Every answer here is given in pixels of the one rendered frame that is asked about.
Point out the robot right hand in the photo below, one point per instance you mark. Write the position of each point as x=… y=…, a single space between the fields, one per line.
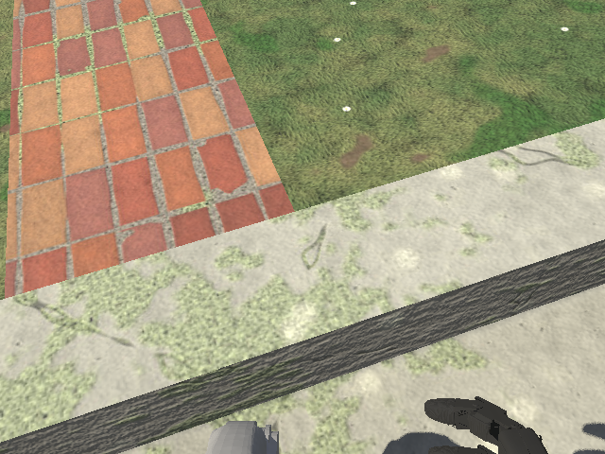
x=486 y=421

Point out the robot left thigh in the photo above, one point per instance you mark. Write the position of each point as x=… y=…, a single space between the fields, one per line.
x=244 y=437

